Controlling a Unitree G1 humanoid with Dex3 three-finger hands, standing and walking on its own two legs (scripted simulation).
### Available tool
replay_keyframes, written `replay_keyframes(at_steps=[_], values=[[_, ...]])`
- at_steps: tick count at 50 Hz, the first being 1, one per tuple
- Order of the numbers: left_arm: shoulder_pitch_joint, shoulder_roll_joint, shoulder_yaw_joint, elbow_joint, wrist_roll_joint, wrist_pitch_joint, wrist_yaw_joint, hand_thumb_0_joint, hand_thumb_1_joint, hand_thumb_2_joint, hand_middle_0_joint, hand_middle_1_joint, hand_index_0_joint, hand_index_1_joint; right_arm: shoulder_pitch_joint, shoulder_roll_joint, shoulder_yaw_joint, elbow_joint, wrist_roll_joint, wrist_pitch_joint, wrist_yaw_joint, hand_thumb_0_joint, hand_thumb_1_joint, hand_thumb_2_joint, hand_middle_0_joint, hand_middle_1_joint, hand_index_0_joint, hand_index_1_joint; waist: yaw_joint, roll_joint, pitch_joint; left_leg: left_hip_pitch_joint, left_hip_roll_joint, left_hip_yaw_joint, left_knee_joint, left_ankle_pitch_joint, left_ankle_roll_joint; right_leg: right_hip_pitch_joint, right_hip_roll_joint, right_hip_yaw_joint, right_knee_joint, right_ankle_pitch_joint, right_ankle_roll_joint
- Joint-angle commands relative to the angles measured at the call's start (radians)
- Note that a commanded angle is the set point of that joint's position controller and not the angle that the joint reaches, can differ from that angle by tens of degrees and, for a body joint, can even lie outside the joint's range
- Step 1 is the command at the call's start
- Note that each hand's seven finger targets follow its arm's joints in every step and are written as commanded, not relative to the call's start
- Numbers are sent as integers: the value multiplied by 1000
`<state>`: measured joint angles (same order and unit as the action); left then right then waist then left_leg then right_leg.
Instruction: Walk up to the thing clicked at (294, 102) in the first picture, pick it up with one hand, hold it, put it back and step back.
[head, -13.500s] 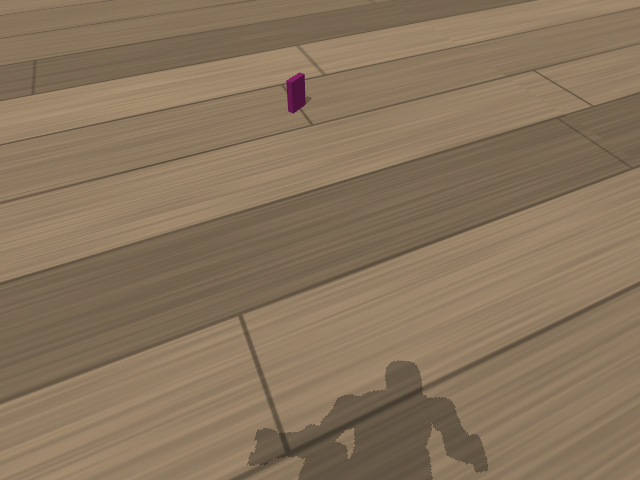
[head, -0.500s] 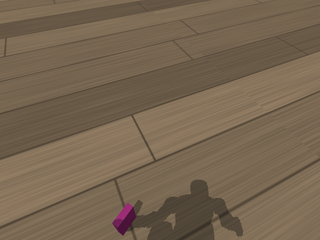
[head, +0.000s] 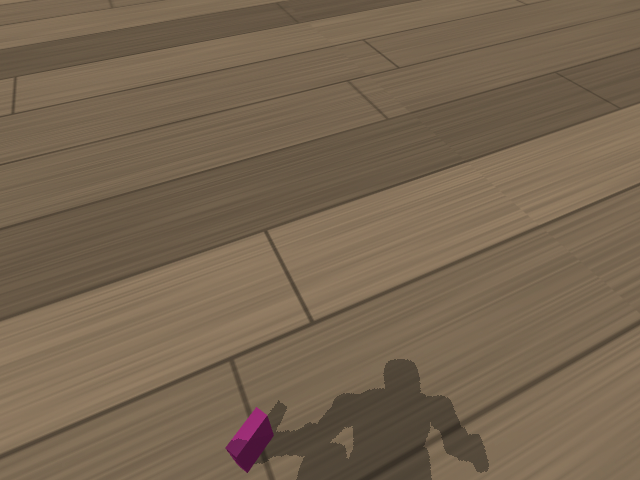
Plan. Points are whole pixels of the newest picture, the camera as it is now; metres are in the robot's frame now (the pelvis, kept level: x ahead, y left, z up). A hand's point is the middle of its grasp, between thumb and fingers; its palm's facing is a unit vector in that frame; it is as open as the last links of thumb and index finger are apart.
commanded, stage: stand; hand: left
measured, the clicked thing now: (251, 441) +0.34 +0.21 -0.69
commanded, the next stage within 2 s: go down in 0.12 s
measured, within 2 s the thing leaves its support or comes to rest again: neither
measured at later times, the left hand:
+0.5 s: hand out of the picture +0.15 +0.26 -0.16, palm faces +0.03 -0.94 -0.33, open 11.9 cm
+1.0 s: hand out of the picture +0.13 +0.29 -0.20, palm faces +0.08 -0.94 -0.33, open 17.2 cm
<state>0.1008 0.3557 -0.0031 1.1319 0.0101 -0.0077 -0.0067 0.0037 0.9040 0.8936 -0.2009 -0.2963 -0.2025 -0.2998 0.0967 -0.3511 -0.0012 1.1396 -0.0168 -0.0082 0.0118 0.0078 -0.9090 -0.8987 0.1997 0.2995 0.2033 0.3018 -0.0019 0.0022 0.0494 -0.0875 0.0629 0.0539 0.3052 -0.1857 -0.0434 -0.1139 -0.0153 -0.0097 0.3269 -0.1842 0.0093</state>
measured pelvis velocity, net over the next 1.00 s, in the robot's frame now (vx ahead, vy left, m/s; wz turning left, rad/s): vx -0.01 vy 0.02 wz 0.03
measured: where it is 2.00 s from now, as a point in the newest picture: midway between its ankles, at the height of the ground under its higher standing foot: outside the picture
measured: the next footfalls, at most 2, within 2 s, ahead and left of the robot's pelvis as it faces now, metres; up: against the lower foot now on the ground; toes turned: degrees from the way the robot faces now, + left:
none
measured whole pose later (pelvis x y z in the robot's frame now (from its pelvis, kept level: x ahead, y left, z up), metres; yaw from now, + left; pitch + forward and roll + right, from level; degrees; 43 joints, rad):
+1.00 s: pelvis -0.01 +0.02 -0.07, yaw +2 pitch +14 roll -2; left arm 0.25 0.33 0.22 0.49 0.06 0.18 -0.07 -0.01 -0.51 0.10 -0.06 -0.10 -0.06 -0.10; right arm 0.21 -0.24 -0.02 0.58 0.00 -0.13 -0.05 0.01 -0.84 -0.88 0.20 0.30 0.20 0.30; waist -0.03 -0.01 -0.10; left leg -0.78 0.06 -0.01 1.03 -0.50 -0.02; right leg -0.75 -0.04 -0.04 0.97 -0.47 0.03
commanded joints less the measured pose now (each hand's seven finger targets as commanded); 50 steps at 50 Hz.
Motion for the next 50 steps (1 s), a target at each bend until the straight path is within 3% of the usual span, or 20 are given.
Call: replay_keyframes(at_steps=[1,10,11,12,13,14,15,16,17,19,21,23,27,29,32,33,35,36,42,50], values=[[-38,219,40,-62,-2,-24,14,0,900,900,-200,-300,-200,-301,-43,-210,-44,-57,7,-16,-15,0,-900,-900,200,300,200,300,-2,-4,-93,37,90,-74,-28,159,48,0,-122,86,-48,201,-26],[-31,218,41,-64,-2,-24,15,0,900,900,-200,-300,-200,-301,-40,-210,-44,-61,6,-16,-16,0,-900,-900,200,300,200,300,0,1,-85,38,92,-73,-30,166,48,0,-120,83,-47,208,-27],[-35,221,42,-63,-2,-24,16,0,820,820,-120,-220,-120,-221,-32,-205,-43,-61,7,-16,-16,0,-921,-917,208,302,205,302,-5,-6,-77,27,90,-75,-36,160,46,1,-117,79,-46,200,-27],[-386,34,51,-414,-41,-110,27,0,740,740,-40,-140,-40,-141,8,-30,-2,-343,68,-65,-33,0,-999,-931,198,299,200,299,-111,-7,23,-144,-66,24,49,17,59,-194,2,2,-4,81,-6],[-441,98,77,-299,-32,-94,31,0,660,660,0,-77,-1,-61,60,-67,-10,-289,71,-66,-43,0,-974,-927,199,300,200,300,-81,-26,-23,-129,-64,20,60,1,63,-149,3,-6,4,39,-5],[-270,216,156,-133,-10,-54,39,0,580,580,0,-53,0,-38,82,-99,-25,-274,66,-55,-48,0,-968,-927,199,300,200,300,-47,-30,-23,-163,-73,23,78,-19,63,-149,5,-16,11,-8,-11],[-205,202,167,-87,-1,-43,22,0,500,500,0,-75,-3,-60,90,-100,-39,-301,63,-47,-45,0,-936,-918,199,300,200,300,-26,-18,-25,-190,-67,23,107,0,59,-174,10,-18,40,-3,-16],[-270,231,173,-149,23,-48,10,0,420,420,0,-75,0,-59,97,-101,-54,-331,55,-52,-48,0,-962,-924,199,300,200,300,-32,-46,-100,-191,-67,18,137,19,63,-167,9,-19,64,13,-13],[-260,267,206,-159,40,-50,2,0,340,340,0,-73,-16,-56,120,-99,-68,-342,51,-59,-53,0,-940,-916,199,300,200,300,-19,-20,-160,-187,-67,10,146,47,60,-147,2,-13,95,64,-13],[-98,234,224,-92,84,-29,-25,0,213,248,-2,-93,-19,-75,148,-87,-82,-377,36,-64,-46,0,-921,-910,200,300,200,300,4,-13,-251,-224,-76,-1,212,117,54,-131,0,-17,169,131,-16],[-50,239,262,-155,95,-14,-31,0,124,209,-14,-92,-31,-74,146,-84,-93,-425,36,-67,-44,0,-923,-910,199,300,200,300,37,26,-295,-232,-83,-2,234,156,46,-117,5,-19,199,157,-21],[-107,206,241,-225,96,8,-26,0,12,185,-24,-95,-39,-79,135,-71,-92,-460,35,-68,-43,0,-899,-904,200,300,200,300,25,63,-292,-241,-78,-8,248,142,38,-169,10,-23,216,128,-24],[-73,204,259,-312,86,58,-21,0,-241,123,-42,-83,-51,-73,122,-71,-94,-528,41,-80,-42,0,-875,-897,200,300,200,300,1,41,-261,-301,-61,-21,294,71,36,-268,22,-35,260,36,-26],[-61,167,243,-347,73,70,-28,0,-350,111,-41,-85,-49,-78,121,-66,-94,-545,38,-92,-42,0,-860,-893,200,300,200,300,-7,28,-237,-348,-55,-27,326,38,36,-323,25,-39,296,-1,-25],[-79,150,236,-429,62,71,-39,0,-460,90,-46,-86,-53,-81,132,-59,-97,-565,34,-113,-47,0,-829,-886,200,300,200,300,-27,9,-270,-390,-51,-36,395,15,40,-378,21,-39,359,-18,-22],[-62,165,258,-462,53,69,-39,0,-473,99,-42,-92,-49,-88,135,-60,-99,-574,33,-117,-47,0,-823,-885,200,300,200,300,-18,0,-282,-413,-52,-35,417,11,41,-387,18,-36,375,-21,-20],[-39,159,259,-523,51,67,-43,0,-551,76,-54,-104,-61,-99,139,-53,-98,-589,30,-130,-50,0,-816,-882,200,300,200,300,-23,25,-313,-441,-50,-37,466,9,42,-423,14,-34,424,-18,-19],[-33,185,275,-564,54,67,-44,0,-545,82,-55,-101,-59,-99,135,-53,-98,-600,30,-135,-54,0,-829,-886,200,300,200,300,-20,39,-341,-441,-50,-38,479,20,41,-427,12,-31,440,-9,-19],[88,197,296,-710,59,114,-46,0,-565,91,-57,-112,-61,-111,132,-52,-94,-639,31,-152,-70,0,-830,-885,200,300,200,300,-15,88,-361,-476,-39,-57,527,36,34,-479,13,-37,506,-12,-22],[186,155,292,-831,35,175,-54,0,-534,117,-50,-107,-53,-107,121,-36,-82,-692,25,-177,-82,0,-841,-888,200,300,200,300,-30,94,-352,-564,-33,-72,606,9,37,-562,13,-45,579,-43,-22]])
